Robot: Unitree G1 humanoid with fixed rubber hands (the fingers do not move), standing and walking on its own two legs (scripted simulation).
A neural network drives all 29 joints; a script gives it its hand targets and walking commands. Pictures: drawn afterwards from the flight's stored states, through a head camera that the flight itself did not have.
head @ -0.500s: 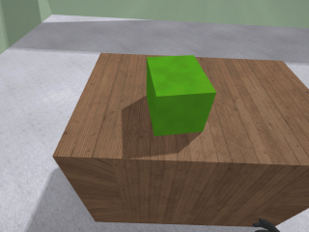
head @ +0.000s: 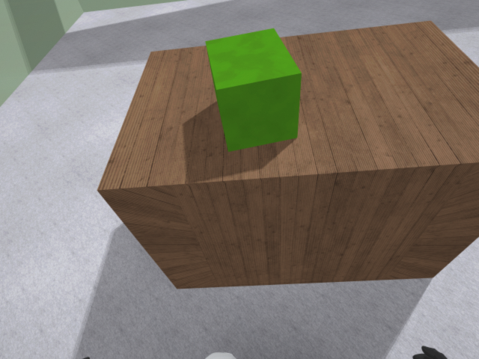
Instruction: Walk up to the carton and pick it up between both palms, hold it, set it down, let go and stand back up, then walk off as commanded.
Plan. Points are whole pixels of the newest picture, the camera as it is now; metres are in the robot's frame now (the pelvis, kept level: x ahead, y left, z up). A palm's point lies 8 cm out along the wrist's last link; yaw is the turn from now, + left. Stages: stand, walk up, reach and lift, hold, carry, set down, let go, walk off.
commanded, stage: walk off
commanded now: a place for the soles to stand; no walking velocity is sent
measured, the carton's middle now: (251, 89) +0.75 +0.00 +0.04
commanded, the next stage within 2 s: none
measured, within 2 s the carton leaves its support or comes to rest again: neither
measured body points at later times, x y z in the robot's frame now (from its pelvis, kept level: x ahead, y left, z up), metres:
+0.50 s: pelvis -0.14 +0.05 -0.01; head -0.12 +0.09 +0.44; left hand -0.09 +0.38 -0.13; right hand +0.02 -0.25 -0.06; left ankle -0.05 +0.13 -0.73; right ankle -0.17 -0.14 -0.64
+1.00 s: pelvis -0.30 -0.03 +0.00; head -0.25 -0.07 +0.45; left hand -0.23 +0.31 -0.06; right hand -0.19 -0.34 -0.12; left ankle -0.32 +0.15 -0.62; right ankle -0.20 -0.09 -0.73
